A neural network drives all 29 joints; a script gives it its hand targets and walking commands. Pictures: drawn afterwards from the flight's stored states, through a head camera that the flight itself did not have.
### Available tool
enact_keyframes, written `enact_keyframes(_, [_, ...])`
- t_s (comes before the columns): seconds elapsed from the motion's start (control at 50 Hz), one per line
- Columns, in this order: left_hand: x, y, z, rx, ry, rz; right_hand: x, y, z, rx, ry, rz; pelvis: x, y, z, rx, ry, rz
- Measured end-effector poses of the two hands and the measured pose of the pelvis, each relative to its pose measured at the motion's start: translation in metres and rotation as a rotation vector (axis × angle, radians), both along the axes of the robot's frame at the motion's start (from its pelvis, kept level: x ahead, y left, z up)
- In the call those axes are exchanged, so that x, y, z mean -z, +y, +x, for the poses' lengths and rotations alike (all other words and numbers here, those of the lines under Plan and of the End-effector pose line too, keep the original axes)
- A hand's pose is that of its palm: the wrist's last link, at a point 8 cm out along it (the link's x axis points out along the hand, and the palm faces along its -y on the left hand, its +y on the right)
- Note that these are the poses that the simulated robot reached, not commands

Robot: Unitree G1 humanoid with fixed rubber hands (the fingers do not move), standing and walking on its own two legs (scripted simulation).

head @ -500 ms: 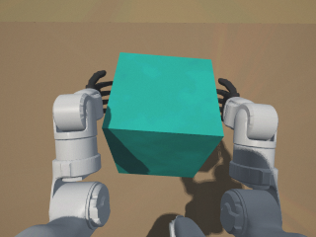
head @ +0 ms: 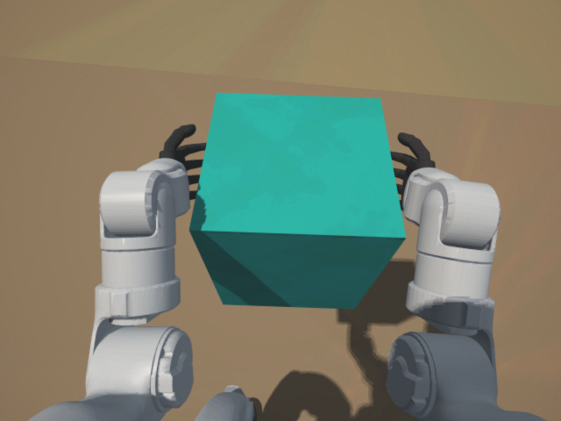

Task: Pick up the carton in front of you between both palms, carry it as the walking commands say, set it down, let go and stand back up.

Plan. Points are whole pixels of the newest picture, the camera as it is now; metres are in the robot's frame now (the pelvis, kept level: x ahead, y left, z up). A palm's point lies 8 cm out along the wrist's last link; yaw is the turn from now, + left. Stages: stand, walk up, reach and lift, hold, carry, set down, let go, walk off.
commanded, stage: carry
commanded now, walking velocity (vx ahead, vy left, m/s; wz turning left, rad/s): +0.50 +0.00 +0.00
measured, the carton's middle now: (293, 212) +0.39 +0.03 +0.09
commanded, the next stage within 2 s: none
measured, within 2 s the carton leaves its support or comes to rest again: neither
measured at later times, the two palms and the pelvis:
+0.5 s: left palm (244, 41) +0.69 +0.14 +0.19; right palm (415, 55) +0.69 -0.16 +0.19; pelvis +0.31 +0.00 +0.02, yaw +0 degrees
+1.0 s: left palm out of the picture +0.98 +0.16 +0.21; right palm out of the picture +0.96 -0.14 +0.20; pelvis +0.60 +0.03 +0.06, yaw +0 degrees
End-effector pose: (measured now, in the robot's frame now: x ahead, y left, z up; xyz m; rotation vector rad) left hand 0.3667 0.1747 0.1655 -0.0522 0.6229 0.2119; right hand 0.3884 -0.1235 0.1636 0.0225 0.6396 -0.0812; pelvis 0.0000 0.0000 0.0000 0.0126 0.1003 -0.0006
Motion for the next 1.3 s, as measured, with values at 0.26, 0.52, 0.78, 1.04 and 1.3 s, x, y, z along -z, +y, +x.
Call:
enact_keyframes(0.26, [-0.008, -0.030, 0.179, 0.175, 0.089, -0.013, -0.006, -0.029, 0.121, 0.149, 0.090, -0.046, -0.021, 0.031, 0.151, 0.012, -0.012, -0.026])
enact_keyframes(0.52, [-0.021, -0.031, 0.328, 0.073, 0.058, 0.034, -0.019, -0.033, 0.311, 0.035, 0.056, -0.026, -0.018, -0.007, 0.323, -0.008, -0.024, -0.041])
enact_keyframes(0.78, [-0.049, -0.004, 0.459, -0.018, 0.019, 0.004, -0.050, -0.004, 0.465, -0.012, 0.018, 0.003, -0.051, -0.009, 0.461, -0.008, -0.003, -0.003])
enact_keyframes(1.04, [-0.045, -0.026, 0.639, 0.166, 0.128, 0.008, -0.041, -0.026, 0.586, 0.122, 0.130, -0.064, -0.065, 0.027, 0.621, 0.007, -0.021, -0.017])
enact_keyframes(1.3, [-0.081, -0.038, 0.798, 0.097, 0.010, 0.024, -0.080, -0.040, 0.771, 0.069, 0.009, -0.034, -0.064, -0.005, 0.787, -0.011, -0.018, -0.043])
